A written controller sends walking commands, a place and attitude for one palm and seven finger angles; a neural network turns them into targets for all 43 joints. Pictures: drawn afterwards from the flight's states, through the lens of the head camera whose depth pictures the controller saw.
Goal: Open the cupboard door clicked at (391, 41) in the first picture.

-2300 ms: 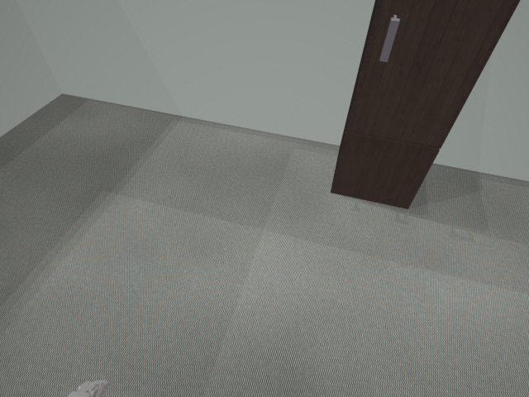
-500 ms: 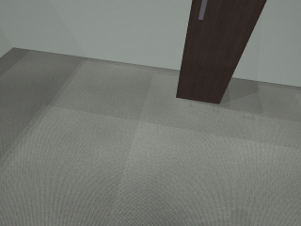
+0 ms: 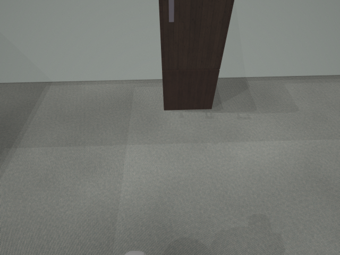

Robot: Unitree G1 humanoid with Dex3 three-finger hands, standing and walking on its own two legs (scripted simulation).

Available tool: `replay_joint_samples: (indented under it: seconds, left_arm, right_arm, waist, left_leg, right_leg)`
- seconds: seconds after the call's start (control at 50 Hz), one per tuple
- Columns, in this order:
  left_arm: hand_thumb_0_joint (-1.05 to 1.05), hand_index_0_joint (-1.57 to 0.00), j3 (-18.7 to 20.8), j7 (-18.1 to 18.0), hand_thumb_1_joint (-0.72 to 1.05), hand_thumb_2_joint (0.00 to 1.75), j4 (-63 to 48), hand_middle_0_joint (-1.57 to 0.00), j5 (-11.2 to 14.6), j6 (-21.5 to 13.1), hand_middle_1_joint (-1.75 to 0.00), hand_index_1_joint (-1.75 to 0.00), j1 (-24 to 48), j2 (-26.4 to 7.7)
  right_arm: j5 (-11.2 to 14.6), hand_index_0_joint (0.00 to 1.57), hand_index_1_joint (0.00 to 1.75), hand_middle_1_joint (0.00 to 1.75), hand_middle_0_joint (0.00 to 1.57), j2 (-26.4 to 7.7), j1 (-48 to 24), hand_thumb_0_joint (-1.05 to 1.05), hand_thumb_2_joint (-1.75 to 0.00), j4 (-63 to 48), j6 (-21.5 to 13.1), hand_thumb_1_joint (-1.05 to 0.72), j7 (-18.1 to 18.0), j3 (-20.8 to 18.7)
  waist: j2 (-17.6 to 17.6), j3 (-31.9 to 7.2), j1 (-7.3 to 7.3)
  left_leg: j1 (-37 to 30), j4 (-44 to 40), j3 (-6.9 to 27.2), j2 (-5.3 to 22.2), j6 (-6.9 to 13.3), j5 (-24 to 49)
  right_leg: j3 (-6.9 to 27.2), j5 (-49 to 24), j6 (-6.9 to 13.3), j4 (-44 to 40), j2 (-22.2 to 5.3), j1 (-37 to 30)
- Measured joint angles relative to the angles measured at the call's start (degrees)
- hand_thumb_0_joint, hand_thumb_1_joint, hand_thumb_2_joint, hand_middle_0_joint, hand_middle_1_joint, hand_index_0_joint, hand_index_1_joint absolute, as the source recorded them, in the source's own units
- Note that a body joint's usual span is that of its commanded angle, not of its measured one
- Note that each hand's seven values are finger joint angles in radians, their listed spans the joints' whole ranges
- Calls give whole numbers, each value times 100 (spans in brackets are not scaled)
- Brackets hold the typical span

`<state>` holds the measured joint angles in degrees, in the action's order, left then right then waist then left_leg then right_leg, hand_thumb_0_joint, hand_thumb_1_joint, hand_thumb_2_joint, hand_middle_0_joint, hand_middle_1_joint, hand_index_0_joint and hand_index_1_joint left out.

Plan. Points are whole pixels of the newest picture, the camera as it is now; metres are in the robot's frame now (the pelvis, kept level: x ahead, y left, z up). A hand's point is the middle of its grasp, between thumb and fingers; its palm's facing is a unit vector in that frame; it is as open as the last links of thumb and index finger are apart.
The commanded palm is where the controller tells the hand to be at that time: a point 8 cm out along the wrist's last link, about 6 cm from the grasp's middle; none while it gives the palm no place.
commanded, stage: walk to a spot facing it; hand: left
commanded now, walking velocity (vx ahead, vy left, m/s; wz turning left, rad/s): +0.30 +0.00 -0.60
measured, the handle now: (171, 6) +1.23 +0.12 +0.05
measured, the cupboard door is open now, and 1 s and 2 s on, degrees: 0 0 0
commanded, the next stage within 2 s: none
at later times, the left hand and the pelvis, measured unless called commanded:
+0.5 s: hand (107, 206) +0.27 +0.23 -0.18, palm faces -0.30 -0.94 -0.16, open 7.4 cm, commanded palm none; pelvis +0.13 +0.06 +0.00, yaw -19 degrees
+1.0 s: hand (156, 149) +0.50 +0.11 -0.18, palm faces -0.56 -0.80 -0.22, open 7.3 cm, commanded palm none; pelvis +0.34 -0.03 -0.01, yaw -36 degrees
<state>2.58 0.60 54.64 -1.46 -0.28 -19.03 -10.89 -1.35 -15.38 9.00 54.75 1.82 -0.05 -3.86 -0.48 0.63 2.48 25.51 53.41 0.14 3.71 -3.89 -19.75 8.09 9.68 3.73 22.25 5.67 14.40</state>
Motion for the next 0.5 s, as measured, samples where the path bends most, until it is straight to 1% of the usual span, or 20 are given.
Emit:
replay_joint_samples:
  seconds: [0.06, 0.12, 0.14, 0.16, 0.18, 0.2, 0.22, 0.24, 0.28, 0.32, 0.36, 0.42, 0.46, 0.5]
  left_arm:
    - [1, -20, 25, 0, 90, 90, 14, -21, -22, 5, -30, -30, -65, -58]
    - [1, -20, 67, 2, 90, 90, 20, -20, -27, 59, -30, -30, -101, -153]
    - [1, -20, 87, 3, 90, 90, 18, -20, -20, 84, -30, -30, -116, -190]
    - [1, -20, 104, 9, 90, 90, 3, -20, -7, 110, -30, -30, -146, -216]
    - [1, -20, 134, 19, 90, 90, 30, -20, 14, 144, -30, -30, -129, -258]
    - [1, -20, 170, 29, 90, 90, 78, -20, 16, 186, -30, -30, -89, -300]
    - [1, -20, 203, 50, 90, 90, 102, -20, 3, 224, -30, -30, -53, -338]
    - [1, -20, 235, 81, 90, 90, 108, -20, -22, 240, -30, -30, -14, -381]
    - [1, -20, 298, 150, 91, 90, 75, -20, -66, 235, -30, -30, 82, -474]
    - [1, -20, 342, 192, 91, 90, -5, -20, -85, 220, -30, -30, 193, -549]
    - [1, -20, 369, 201, 91, 90, -78, -20, -95, 219, -30, -30, 312, -586]
    - [1, -19, 370, 195, 91, 90, -131, -20, -96, 252, -30, -30, 489, -569]
    - [1, -19, 348, 195, 91, 90, -130, -20, -95, 284, -30, -30, 608, -518]
    - [1, -19, 306, 206, 91, 90, -118, -19, -91, 313, -30, -30, 749, -439]
  right_arm:
    - [28, 20, 29, 30, 20, 42, -30, 1, -90, -77, -53, -91, 4, 11]
    - [72, 20, 29, 30, 20, 135, -32, 1, -90, -188, -156, -91, 2, 54]
    - [87, 20, 29, 30, 20, 167, -16, 1, -90, -232, -212, -91, -4, 79]
    - [95, 20, 29, 30, 20, 176, 21, 1, -90, -295, -286, -91, -16, 111]
    - [82, 20, 29, 30, 20, 222, 39, 1, -90, -317, -350, -91, -33, 127]
    - [69, 20, 29, 30, 20, 280, 76, 1, -90, -327, -378, -91, -42, 154]
    - [60, 20, 29, 30, 20, 330, 152, 1, -90, -344, -384, -91, -38, 184]
    - [48, 20, 29, 30, 20, 378, 257, 1, -90, -341, -392, -91, -35, 210]
    - [36, 21, 29, 30, 20, 463, 495, 1, -90, -272, -413, -91, -49, 252]
    - [38, 21, 30, 30, 20, 529, 730, 1, -90, -159, -440, -91, -73, 281]
    - [47, 21, 30, 30, 20, 581, 954, 1, -90, -30, -473, -91, -102, 292]
    - [64, 21, 30, 30, 20, 646, 1268, 1, -90, 171, -517, -91, -147, 301]
    - [65, 21, 29, 30, 20, 685, 1461, 1, -90, 299, -539, -91, -172, 306]
    - [53, 20, 29, 30, 20, 719, 1639, 1, -90, 414, -552, -91, -187, 312]
  waist:
    - [62, -68, 66]
    - [164, -117, 114]
    - [194, -135, 108]
    - [173, -166, 81]
    - [212, -169, 25]
    - [265, -162, -7]
    - [284, -163, -36]
    - [289, -173, -66]
    - [298, -193, -108]
    - [318, -178, -128]
    - [339, -137, -146]
    - [357, -53, -187]
    - [356, 16, -236]
    - [336, 110, -303]
  left_leg:
    - [-174, -641, 0, -85, 45, -140]
    - [-507, -1510, -31, -216, 126, -134]
    - [-703, -1927, -59, -253, 151, -14]
    - [-924, -2360, -72, -235, 197, 26]
    - [-965, -2404, -131, -253, 289, 287]
    - [-1010, -2319, -234, -264, 393, 325]
    - [-1112, -2317, -328, -239, 477, 290]
    - [-1252, -2404, -408, -200, 531, 257]
    - [-1561, -2705, -547, -126, 563, 260]
    - [-1844, -2990, -696, -80, 562, 289]
    - [-2080, -3181, -857, -55, 567, 260]
    - [-2374, -3335, -1117, -40, 559, 124]
    - [-2554, -3398, -1292, -31, 537, 0]
    - [-2727, -3443, -1452, -14, 509, -134]
  right_leg:
    - [207, 42, -74, -17, 18, -59]
    - [418, 190, -190, 136, 29, -71]
    - [486, 294, -238, 287, 49, -38]
    - [503, 486, -261, 547, 103, 49]
    - [457, 956, -250, 1016, 97, 214]
    - [272, 1315, -270, 1604, 35, 436]
    - [31, 1461, -306, 2177, -38, 669]
    - [-185, 1438, -346, 2707, -111, 899]
    - [-516, 1096, -419, 3566, -296, 1337]
    - [-671, 670, -485, 4126, -490, 1708]
    - [-704, 322, -537, 4465, -653, 2013]
    - [-699, -20, -587, 4697, -825, 2358]
    - [-750, -142, -592, 4663, -895, 2496]
    - [-891, -198, -575, 4404, -940, 2531]
